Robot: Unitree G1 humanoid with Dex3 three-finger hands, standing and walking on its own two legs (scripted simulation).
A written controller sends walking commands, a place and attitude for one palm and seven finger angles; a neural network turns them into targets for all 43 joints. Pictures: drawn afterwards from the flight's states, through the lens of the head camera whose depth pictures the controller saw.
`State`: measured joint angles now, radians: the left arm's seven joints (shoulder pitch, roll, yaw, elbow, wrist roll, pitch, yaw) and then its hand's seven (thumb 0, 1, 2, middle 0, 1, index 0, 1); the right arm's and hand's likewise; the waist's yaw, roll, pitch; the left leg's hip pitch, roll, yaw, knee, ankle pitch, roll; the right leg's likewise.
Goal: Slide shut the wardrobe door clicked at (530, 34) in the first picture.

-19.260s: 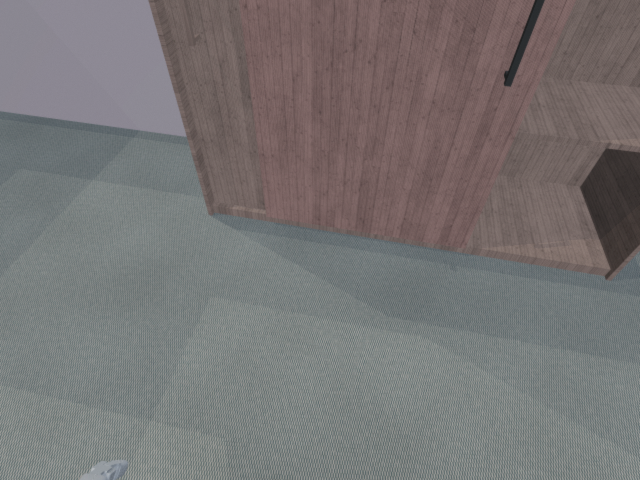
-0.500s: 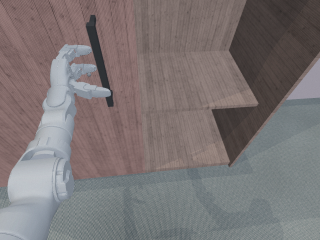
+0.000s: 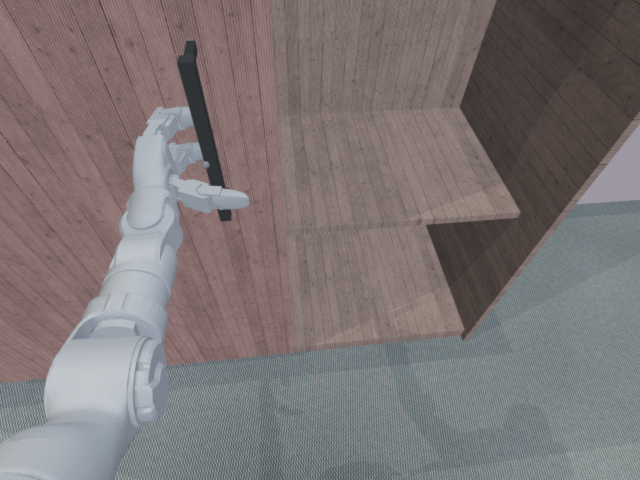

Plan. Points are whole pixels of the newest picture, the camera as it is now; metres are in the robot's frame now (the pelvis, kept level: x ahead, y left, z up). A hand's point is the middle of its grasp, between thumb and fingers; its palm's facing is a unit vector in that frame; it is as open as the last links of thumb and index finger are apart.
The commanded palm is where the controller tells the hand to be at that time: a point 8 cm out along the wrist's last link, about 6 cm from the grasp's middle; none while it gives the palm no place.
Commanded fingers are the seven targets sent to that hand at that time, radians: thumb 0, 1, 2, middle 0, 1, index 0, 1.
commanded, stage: slide the fingers in behind the handle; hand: left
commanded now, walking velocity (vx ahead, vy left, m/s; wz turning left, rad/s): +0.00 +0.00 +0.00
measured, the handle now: (210, 144) +0.52 +0.13 +0.13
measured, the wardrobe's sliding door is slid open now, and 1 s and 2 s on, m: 0.56 0.56 0.56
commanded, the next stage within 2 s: grip the handle and tug to test in 1.26 s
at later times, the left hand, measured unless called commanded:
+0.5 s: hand (218, 162) +0.48 +0.11 +0.14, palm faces +0.07 -1.00 +0.00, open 13.9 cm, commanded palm +0.45 +0.16 +0.14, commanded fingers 0.00 -0.50 0.30 -0.30 -1.20 -0.30 -1.20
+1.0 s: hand (224, 162) +0.48 +0.10 +0.14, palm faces +0.09 -1.00 +0.00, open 13.9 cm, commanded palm +0.45 +0.16 +0.14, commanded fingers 0.00 -0.50 0.30 -0.30 -1.20 -0.30 -1.20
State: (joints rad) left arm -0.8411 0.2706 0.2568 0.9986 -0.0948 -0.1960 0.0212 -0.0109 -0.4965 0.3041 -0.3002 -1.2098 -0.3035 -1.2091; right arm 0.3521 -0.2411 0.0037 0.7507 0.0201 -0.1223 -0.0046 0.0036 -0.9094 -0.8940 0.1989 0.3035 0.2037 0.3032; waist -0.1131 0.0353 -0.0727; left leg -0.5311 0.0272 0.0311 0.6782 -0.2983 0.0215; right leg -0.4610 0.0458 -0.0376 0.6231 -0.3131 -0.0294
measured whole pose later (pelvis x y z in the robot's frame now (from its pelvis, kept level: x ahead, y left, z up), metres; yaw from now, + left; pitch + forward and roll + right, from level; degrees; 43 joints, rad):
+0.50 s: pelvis +0.01 -0.01 +0.00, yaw +1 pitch +8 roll -1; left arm -0.83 0.24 0.21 0.96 -0.11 -0.18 0.03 -0.01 -0.50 0.30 -0.30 -1.21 -0.30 -1.21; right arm 0.34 -0.25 -0.01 0.77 0.03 -0.11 0.00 0.00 -0.91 -0.89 0.20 0.30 0.20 0.30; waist -0.09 0.04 -0.07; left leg -0.50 0.03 0.02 0.66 -0.30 0.01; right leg -0.43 0.05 -0.05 0.61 -0.32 -0.04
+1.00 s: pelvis +0.00 -0.01 +0.00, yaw +0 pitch +8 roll -1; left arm -0.85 0.25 0.24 1.01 -0.09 -0.20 0.06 -0.01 -0.50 0.30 -0.30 -1.21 -0.31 -1.21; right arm 0.36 -0.24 -0.01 0.77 0.02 -0.11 0.00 0.00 -0.91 -0.89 0.20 0.30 0.20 0.30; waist -0.11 0.04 -0.07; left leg -0.50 0.04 0.03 0.65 -0.29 0.01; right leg -0.44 0.06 -0.04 0.60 -0.31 -0.04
